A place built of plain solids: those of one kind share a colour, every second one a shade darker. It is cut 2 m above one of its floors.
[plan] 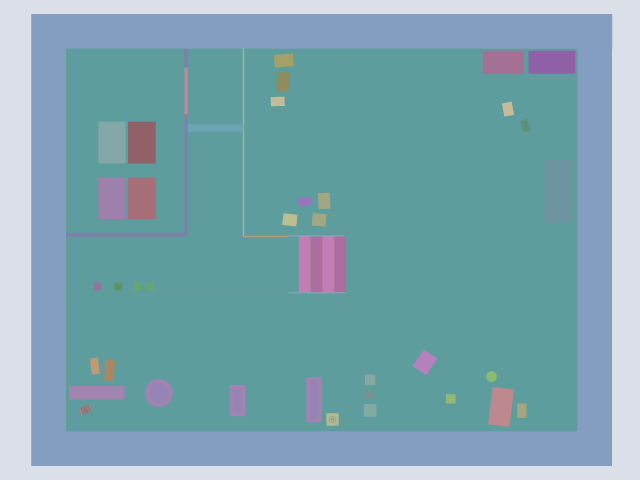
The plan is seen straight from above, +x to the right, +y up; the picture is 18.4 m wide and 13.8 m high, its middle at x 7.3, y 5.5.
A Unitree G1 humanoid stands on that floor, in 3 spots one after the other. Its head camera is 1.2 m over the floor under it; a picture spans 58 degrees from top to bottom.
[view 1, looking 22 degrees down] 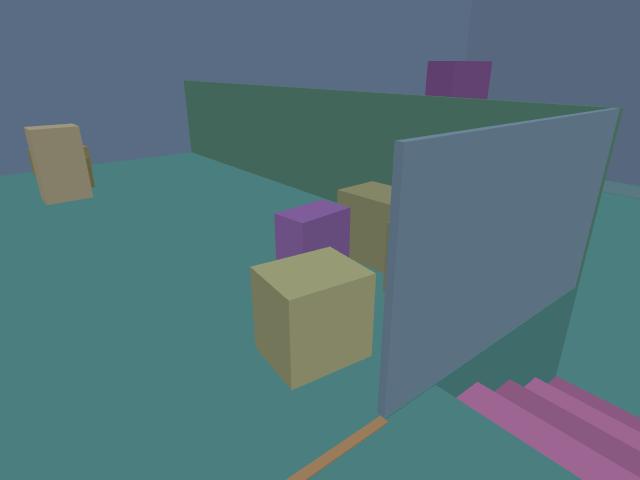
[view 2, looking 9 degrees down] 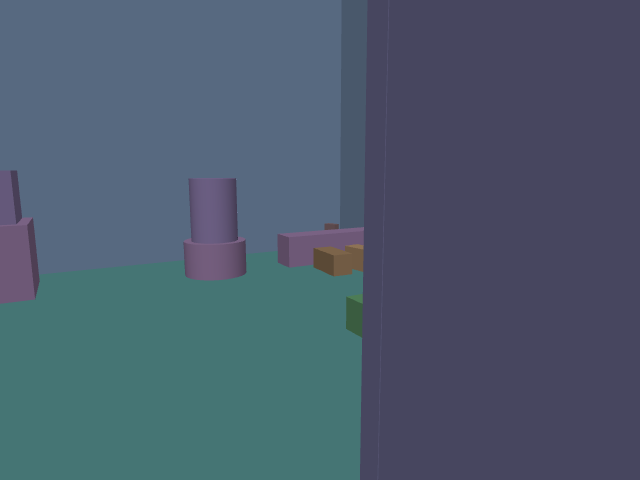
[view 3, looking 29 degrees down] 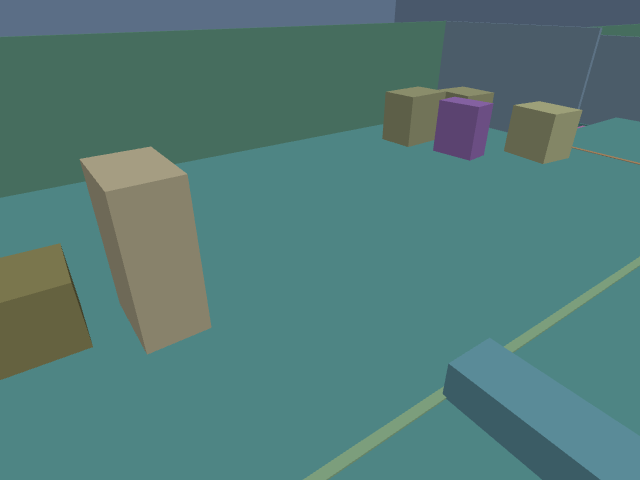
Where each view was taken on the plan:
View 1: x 5.44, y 4.80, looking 51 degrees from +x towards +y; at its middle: cabin_bag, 2.35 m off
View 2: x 4.30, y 6.71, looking -120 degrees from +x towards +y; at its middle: piece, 6.33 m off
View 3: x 4.48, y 9.78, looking -35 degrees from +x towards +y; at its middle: floor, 2.47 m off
